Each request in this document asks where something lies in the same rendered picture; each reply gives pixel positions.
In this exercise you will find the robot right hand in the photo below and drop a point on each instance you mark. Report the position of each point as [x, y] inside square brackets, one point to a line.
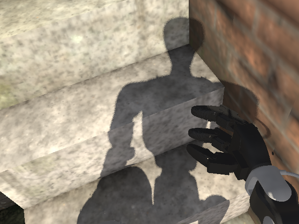
[241, 153]

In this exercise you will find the robot right forearm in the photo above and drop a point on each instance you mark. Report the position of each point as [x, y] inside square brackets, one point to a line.
[272, 198]

